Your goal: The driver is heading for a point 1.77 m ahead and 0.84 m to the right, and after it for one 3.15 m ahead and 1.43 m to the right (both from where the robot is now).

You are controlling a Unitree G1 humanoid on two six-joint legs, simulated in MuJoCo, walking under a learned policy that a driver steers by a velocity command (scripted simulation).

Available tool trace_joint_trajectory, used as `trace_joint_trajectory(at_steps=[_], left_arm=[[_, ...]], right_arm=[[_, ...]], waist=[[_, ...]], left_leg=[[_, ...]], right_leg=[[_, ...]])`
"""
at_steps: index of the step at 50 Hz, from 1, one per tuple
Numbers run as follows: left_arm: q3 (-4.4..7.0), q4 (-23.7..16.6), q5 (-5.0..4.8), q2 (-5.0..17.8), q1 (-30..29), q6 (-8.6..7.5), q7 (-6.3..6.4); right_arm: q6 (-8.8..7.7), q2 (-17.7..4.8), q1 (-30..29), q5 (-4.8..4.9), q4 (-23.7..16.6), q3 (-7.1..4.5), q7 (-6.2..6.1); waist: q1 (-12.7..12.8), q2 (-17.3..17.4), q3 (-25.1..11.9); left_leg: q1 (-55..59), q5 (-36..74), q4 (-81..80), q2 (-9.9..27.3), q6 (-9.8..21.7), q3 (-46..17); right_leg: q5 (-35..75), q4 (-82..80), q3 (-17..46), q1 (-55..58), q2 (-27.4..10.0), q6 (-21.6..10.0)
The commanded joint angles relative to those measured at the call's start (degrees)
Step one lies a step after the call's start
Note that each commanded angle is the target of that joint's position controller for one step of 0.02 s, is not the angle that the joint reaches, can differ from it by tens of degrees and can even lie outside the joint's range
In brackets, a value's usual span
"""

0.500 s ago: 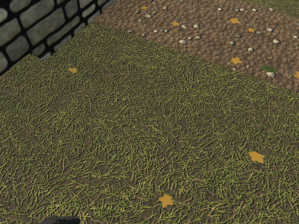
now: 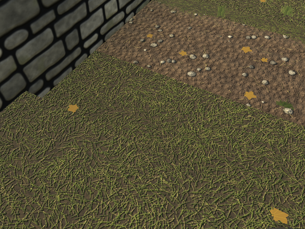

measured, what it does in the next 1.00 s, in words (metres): goes down, turning right: left foot 0.15 m lower, then right foot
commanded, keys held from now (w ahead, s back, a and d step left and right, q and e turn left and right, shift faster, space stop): e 1.00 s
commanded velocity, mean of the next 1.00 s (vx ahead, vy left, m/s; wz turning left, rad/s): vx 0.08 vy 0.00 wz -0.57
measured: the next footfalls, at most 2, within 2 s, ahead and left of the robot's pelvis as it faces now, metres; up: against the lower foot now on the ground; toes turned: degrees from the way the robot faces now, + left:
left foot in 0.22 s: +0.35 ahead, +0.18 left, -0.15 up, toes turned -7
right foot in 0.86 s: +0.18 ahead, -0.07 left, -0.15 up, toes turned -31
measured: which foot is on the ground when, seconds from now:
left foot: up 0.00-0.20, down 0.22-0.84, up 0.86-1.00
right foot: down 0.00-0.22, up 0.24-0.84, down 0.86-1.00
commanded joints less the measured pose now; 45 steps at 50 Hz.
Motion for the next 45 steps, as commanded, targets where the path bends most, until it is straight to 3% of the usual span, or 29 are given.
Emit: trace_joint_trajectory(at_steps=[1,3,4,6,7,8,10,11,12,13,14,15,16,17,18,19,21,22,23,27,34,36,38,40,41,42,43,44,45], left_arm=[[3.26,-0.7,0.78,10.9,10.6,-0.38,1.94],[2.95,-1.0,1.02,8.6,10.9,-0.61,2.25],[3.15,-2.1,1.07,8.1,7.0,-1.11,2.46],[2.63,-4.4,0.57,7.0,-0.4,-0.94,1.27],[2.63,-4.3,-0.16,7.2,-0.5,-1.16,1.0],[2.87,-4.4,-0.37,7.9,-1.2,-1.09,1.29],[3.34,-3.5,-1.03,9.3,-3.7,0.3,2.04],[3.4,-2.4,-1.22,7.7,-1.5,1.13,1.8],[3.24,-1.5,-2.83,4.6,1.8,2.02,2.45],[3.07,-3.8,-6.79,3.4,14.4,2.82,3.29],[2.21,-2.0,-4.65,3.7,14.4,3.26,3.6],[1.83,-4.0,-2.08,4.8,8.1,4.33,2.78],[1.84,-5.2,0.96,5.2,3.3,5.43,1.78],[2.19,-6.6,2.97,7.5,-5.2,6.62,0.5],[2.24,-8.9,2.26,8.4,-8.6,7.76,-0.53],[2.02,-10.9,2.09,7.0,-13.3,8.42,-0.89],[1.25,-13.7,2.28,4.3,-17.0,9.07,-0.26],[0.9,-14.8,1.53,3.4,-18.0,9.23,-0.31],[0.47,-17.8,1.43,2.2,-22.0,9.69,-0.25],[0.09,-23.0,2.08,1.1,-27.3,10.74,-0.57],[0.27,-31.3,1.2,2.9,-35.2,10.56,-1.03],[-0.2,-32.4,0.54,2.7,-35.0,10.0,-1.91],[-0.49,-31.6,-1.87,2.4,-32.0,9.44,-2.89],[0.84,-28.1,-3.66,5.1,-24.6,9.51,-3.82],[1.38,-25.3,-3.97,6.2,-18.6,9.21,-4.25],[2.21,-21.7,-4.08,7.9,-11.0,8.29,-4.05],[1.47,-19.3,-3.22,7.9,-4.9,7.0,-3.38],[1.61,-22.7,-3.24,15.1,-5.9,6.23,-3.39],[2.84,-22.4,-2.61,18.5,-3.3,6.1,-2.08]], right_arm=[[-2.18,-7.1,-13.5,0.49,-7.9,-1.88,-0.89],[-3.01,-6.0,-16.6,0.29,-10.2,-1.3,-0.52],[-3.63,-6.1,-15.5,0.59,-10.6,-0.96,-0.05],[-3.5,-1.1,-7.7,1.5,-7.9,0.27,1.75],[-2.91,-1.5,-3.3,2.35,-6.4,0.01,1.85],[-2.27,-2.4,3.5,2.36,-3.9,-0.34,1.41],[-2.47,-5.2,21.5,1.4,1.9,-1.84,-0.71],[-2.61,-8.3,28.0,0.42,4.9,-3.1,-1.27],[-3.26,-11.3,31.0,-0.7,4.4,-2.62,-0.51],[-4.17,-12.8,28.8,-0.06,3.5,-2.26,0.59],[-3.67,-9.7,23.4,1.37,0.4,-1.89,1.04],[-3.79,-9.5,16.2,2.79,-1.9,-1.85,-0.59],[-3.01,-8.5,10.7,2.27,-4.2,-1.38,-2.5],[-2.35,-6.9,11.5,2.35,-4.6,-0.61,-3.67],[-1.74,-7.0,11.4,0.88,-4.3,-0.06,-3.61],[-1.6,-6.9,11.6,0.54,-3.5,-0.11,-3.79],[-1.42,-6.5,16.6,0.98,-2.1,0.27,-3.94],[-1.11,-5.1,18.2,1.22,-2.1,0.69,-4.14],[-1.07,-5.3,18.4,1.53,-2.3,0.69,-4.67],[-0.22,-4.9,20.8,1.39,-5.0,1.05,-5.69],[-0.53,-8.3,24.0,-0.24,-9.5,-1.19,-6.61],[-0.45,-8.7,22.0,-0.84,-10.6,-1.8,-6.6],[0.4,-10.0,16.1,-0.74,-13.2,-2.56,-6.17],[2.67,-13.1,17.8,0.31,-12.6,-3.91,-4.96],[4.04,-12.2,17.9,0.39,-12.0,-3.81,-4.58],[5.03,-9.9,19.7,-0.45,-10.9,-3.42,-3.89],[5.75,-6.0,17.2,-1.01,-10.4,-2.88,-2.53],[6.35,2.1,14.1,-1.21,-15.3,-0.78,-1.89],[5.1,-5.5,2.2,-1.53,-20.0,-2.28,-0.84]], waist=[[3.7,-6.7,4.3],[4.4,-7.3,6.7],[2.9,-5.8,7.8],[0.8,-2.5,3.6],[-0.6,-2.2,1.0],[-3.3,-1.4,-0.6],[-12.9,1.1,-3.8],[-14.4,7.7,-6.6],[-13.4,6.6,-10.6],[-3.2,12.6,-23.4],[-3.7,10.4,-25.1],[-3.7,11.7,-23.0],[-2.9,11.7,-20.3],[-5.6,8.9,-14.0],[-4.5,7.2,-8.7],[-4.6,6.8,-5.3],[-5.2,5.1,-6.3],[-4.7,3.0,-5.2],[-4.6,4.9,-4.0],[-5.9,1.7,-5.4],[-10.2,3.3,-4.8],[-10.1,4.5,-5.8],[-8.7,7.7,-6.9],[-7.9,10.4,-7.5],[-5.7,7.5,-6.4],[-3.2,-0.1,-5.4],[0.9,-14.6,1.8],[-2.4,-27.7,5.3],[4.2,-16.6,7.1]], left_leg=[[-29.5,-5.5,-0.9,1.6,-0.8,-3.6],[-28.9,-2.8,-4.5,2.2,-0.8,-4.3],[-20.9,7.2,-13.6,2.8,-1.0,-5.7],[13.4,27.5,-23.5,-1.3,-0.1,-0.1],[24.2,33.1,-21.4,-2.2,-0.3,-0.2],[28.8,34.4,-23.7,-1.7,-0.5,-1.2],[40.1,44.6,-36.7,1.1,-2.1,0.9],[52.0,46.7,-35.4,4.4,-3.0,0.7],[58.4,68.7,-18.7,11.5,-3.4,-3.9],[71.1,93.8,-5.3,25.5,2.1,-12.0],[64.8,80.1,-7.3,25.2,3.8,-14.9],[53.0,36.4,-18.4,25.3,10.1,-18.4],[40.8,7.8,-25.9,24.4,13.3,-21.4],[29.9,8.0,-28.0,22.8,15.3,-16.3],[18.5,5.5,-29.7,19.9,14.9,-10.3],[12.9,5.0,-29.7,19.1,14.1,-8.5],[15.6,9.3,-27.1,18.8,15.5,-8.4],[14.4,3.1,-27.7,17.0,15.3,-5.6],[14.5,-3.1,-27.3,17.4,15.3,-6.3],[19.7,-19.0,-27.8,16.7,15.3,-6.6],[28.3,-23.2,-30.5,20.0,13.2,-3.4],[27.6,-25.7,-30.8,18.8,9.7,1.4],[17.7,-30.3,-32.0,16.2,5.9,8.7],[13.5,-40.8,-32.7,16.6,5.4,10.6],[10.7,-45.7,-28.2,15.4,4.3,12.5],[6.3,-45.8,-15.1,11.9,3.0,15.7],[-8.0,-48.9,9.3,6.3,1.3,17.5],[-32.1,-53.0,27.4,-1.2,-1.4,10.2],[-30.8,-40.2,27.5,-2.5,-2.0,-1.5]], right_leg=[[37.4,8.1,16.9,22.1,-18.4,-11.3],[35.6,10.5,18.1,18.0,-17.4,-10.3],[28.6,12.2,16.1,10.0,-14.6,-7.8],[11.3,13.5,10.1,-14.6,-7.3,-2.9],[6.4,17.8,9.8,-20.0,-6.7,-1.7],[3.7,25.0,9.5,-19.6,-5.4,-1.1],[2.8,49.4,5.3,-17.8,-0.7,0.4],[-24.3,65.7,2.8,-26.0,2.9,1.2],[-39.8,87.5,3.8,-34.3,5.9,2.7],[-39.3,99.2,2.6,-45.0,2.7,5.4],[-30.9,99.1,1.0,-48.4,-1.6,5.1],[-19.7,97.1,-2.3,-50.7,-2.6,5.6],[-13.5,96.7,-6.4,-48.2,-5.0,5.8],[-9.6,98.1,-7.0,-45.5,-5.2,5.1],[-3.7,91.0,-6.0,-42.2,-5.6,5.0],[-1.4,89.0,-4.7,-42.2,-5.7,5.1],[-2.7,95.3,-5.3,-49.4,-3.9,5.4],[0.2,90.3,-5.1,-51.0,-3.7,5.6],[2.7,90.6,-4.4,-55.2,-3.5,6.3],[5.9,93.9,-4.3,-63.6,-3.1,8.3],[3.7,83.5,-5.0,-63.5,-7.9,9.2],[3.8,65.3,-5.4,-54.4,-11.2,8.0],[0.6,41.1,-8.4,-32.6,-11.5,5.7],[-8.5,30.2,-14.0,-15.6,-7.8,3.4],[-6.1,23.0,-14.7,-9.3,-7.0,2.4],[-8.8,18.6,-11.5,-3.0,-6.2,1.5],[-8.9,14.1,-4.0,-4.0,-8.9,1.7],[-12.5,5.7,29.5,-5.5,-26.6,-1.2],[-8.2,-11.5,42.3,-15.6,-29.4,-4.2]])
